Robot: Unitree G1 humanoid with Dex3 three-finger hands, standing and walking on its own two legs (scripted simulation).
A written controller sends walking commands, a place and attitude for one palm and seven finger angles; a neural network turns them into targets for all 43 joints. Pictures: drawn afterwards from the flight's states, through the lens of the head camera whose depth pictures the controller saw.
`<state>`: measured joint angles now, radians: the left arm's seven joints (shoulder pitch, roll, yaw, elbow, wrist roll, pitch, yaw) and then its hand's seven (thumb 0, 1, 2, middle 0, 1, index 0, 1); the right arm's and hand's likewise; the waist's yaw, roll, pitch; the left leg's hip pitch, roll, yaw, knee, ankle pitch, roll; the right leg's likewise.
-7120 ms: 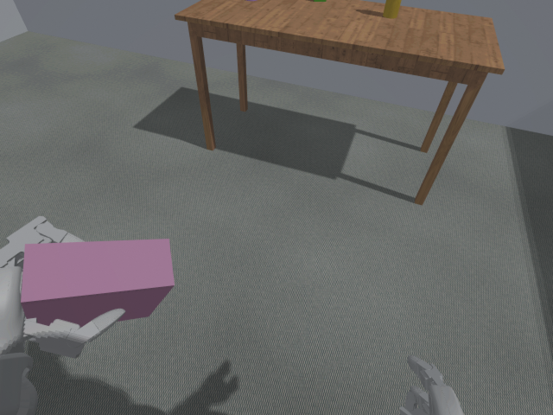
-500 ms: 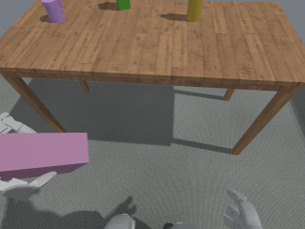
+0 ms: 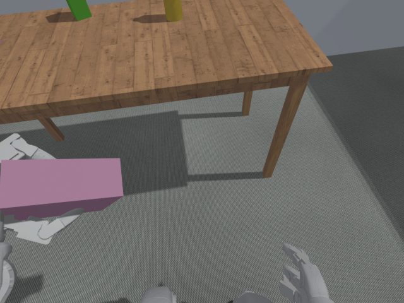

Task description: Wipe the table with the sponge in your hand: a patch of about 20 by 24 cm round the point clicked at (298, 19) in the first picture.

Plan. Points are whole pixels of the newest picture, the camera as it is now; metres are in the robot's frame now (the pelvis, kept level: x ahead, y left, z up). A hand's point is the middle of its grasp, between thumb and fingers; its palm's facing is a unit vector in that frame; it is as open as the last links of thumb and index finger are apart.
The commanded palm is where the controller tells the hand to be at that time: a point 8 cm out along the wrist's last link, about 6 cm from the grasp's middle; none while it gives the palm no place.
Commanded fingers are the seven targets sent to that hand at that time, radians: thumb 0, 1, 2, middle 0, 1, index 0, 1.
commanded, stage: turn to face it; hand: left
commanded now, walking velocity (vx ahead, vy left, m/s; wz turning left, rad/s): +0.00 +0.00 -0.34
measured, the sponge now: (80, 189) +0.25 +0.20 +0.15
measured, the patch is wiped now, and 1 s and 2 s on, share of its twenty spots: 0.00 0.00 0.00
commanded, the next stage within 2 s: take the last steps up to it in 0.32 s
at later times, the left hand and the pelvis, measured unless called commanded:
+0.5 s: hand (54, 217) +0.20 +0.20 +0.18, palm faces +0.27 -0.86 -0.44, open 9.7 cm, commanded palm +0.16 +0.24 +0.20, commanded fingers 0.00 0.10 1.30 -1.20 -1.60 -1.20 -1.60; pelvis -0.05 -0.01 +0.01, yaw -10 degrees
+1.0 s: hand (35, 197) +0.22 +0.24 +0.18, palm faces +0.30 -0.85 -0.44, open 9.7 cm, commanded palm +0.17 +0.28 +0.20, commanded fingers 0.00 0.10 1.30 -1.20 -1.60 -1.20 -1.60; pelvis -0.03 +0.02 +0.02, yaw -7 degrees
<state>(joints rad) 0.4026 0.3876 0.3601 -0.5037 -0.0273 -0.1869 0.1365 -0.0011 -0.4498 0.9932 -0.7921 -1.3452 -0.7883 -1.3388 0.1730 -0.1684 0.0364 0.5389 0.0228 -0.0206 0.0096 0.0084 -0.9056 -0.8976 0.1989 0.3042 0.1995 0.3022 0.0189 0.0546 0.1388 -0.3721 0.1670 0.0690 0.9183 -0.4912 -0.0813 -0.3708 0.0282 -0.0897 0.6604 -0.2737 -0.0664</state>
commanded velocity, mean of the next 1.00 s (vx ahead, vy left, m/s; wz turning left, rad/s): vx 0.18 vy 0.09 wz -0.05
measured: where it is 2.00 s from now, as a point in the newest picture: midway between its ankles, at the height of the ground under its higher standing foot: (194, 294)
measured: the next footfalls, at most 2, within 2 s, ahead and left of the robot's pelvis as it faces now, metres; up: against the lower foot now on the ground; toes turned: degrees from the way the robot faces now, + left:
left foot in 0.34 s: +0.00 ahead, +0.12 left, +0.00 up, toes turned -3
right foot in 0.54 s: +0.00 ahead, -0.13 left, +0.00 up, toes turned -14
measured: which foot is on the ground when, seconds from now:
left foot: up 0.00-0.32, down 0.34-0.56, up 0.58-0.84, down 0.86-1.00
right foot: down 0.00-0.36, up 0.38-0.52, down 0.54-0.88, up 0.90-1.00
